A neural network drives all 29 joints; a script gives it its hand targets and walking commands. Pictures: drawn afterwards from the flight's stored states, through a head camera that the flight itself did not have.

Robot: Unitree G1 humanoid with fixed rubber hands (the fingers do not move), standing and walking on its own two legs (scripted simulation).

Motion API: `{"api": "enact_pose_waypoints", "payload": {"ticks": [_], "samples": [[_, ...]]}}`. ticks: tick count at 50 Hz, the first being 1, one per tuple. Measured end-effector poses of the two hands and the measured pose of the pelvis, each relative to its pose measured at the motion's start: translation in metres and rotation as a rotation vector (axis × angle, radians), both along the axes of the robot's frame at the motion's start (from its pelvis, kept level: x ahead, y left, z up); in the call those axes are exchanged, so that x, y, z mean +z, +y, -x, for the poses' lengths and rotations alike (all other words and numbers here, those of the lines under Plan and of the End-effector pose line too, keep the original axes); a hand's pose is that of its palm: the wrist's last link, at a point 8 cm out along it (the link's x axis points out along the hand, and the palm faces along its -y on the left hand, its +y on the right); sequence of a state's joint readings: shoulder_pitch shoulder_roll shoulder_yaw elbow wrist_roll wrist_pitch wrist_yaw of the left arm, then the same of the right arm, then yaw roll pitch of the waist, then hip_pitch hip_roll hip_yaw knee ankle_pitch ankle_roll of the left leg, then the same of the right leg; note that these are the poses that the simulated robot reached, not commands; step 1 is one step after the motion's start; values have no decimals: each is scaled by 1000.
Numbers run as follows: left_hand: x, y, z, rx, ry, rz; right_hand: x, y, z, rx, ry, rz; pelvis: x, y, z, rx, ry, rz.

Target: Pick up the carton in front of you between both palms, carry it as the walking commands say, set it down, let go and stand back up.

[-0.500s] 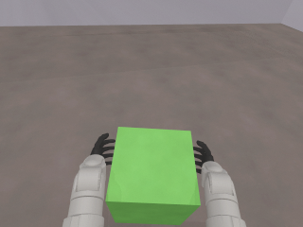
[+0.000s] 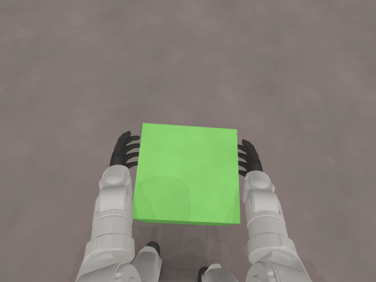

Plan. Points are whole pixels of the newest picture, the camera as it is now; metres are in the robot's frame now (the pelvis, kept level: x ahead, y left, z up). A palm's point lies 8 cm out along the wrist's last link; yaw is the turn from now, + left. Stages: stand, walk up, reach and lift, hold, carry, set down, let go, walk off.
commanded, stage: set down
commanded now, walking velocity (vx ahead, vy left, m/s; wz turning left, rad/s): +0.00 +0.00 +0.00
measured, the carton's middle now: (185, 181) +0.35 +0.03 -0.14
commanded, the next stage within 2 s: none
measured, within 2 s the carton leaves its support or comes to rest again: neither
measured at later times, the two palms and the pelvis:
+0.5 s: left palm (130, 176) +0.37 +0.18 -0.20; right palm (231, 172) +0.42 -0.11 -0.21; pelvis -0.03 +0.00 -0.13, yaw -3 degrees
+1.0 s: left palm (136, 189) +0.37 +0.19 -0.37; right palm (218, 175) +0.46 -0.10 -0.37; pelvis -0.06 -0.01 -0.25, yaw -3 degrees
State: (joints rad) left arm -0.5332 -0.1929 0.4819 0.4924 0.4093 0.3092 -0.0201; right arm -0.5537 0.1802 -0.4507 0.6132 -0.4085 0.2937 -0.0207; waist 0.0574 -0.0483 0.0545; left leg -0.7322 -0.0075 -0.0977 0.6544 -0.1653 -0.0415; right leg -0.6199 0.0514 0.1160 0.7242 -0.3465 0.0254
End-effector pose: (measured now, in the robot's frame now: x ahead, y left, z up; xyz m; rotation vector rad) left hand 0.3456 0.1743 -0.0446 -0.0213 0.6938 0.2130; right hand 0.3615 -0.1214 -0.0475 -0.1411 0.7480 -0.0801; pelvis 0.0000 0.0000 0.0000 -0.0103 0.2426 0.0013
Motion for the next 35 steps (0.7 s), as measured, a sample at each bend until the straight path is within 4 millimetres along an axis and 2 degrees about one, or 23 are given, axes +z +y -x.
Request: {"api": "enact_pose_waypoints", "payload": {"ticks": [4,7,13,21,35], "samples": [[-46,-1,1,24,-12,8,-48,-2,-3,0,-9,-29,-19,-6,6,-6,151,8],[-70,-2,-3,40,-43,13,-74,-2,-10,-5,-38,-54,-37,-9,10,-18,255,9],[-97,-1,-16,69,-90,27,-102,-1,-27,-9,-81,-88,-71,-9,18,-31,387,3],[-134,4,-24,108,-56,32,-140,5,-46,26,-45,-84,-110,-4,28,-35,474,3],[-229,8,-28,159,-34,29,-226,13,-74,108,-26,-48,-183,3,47,-37,588,15]]}}
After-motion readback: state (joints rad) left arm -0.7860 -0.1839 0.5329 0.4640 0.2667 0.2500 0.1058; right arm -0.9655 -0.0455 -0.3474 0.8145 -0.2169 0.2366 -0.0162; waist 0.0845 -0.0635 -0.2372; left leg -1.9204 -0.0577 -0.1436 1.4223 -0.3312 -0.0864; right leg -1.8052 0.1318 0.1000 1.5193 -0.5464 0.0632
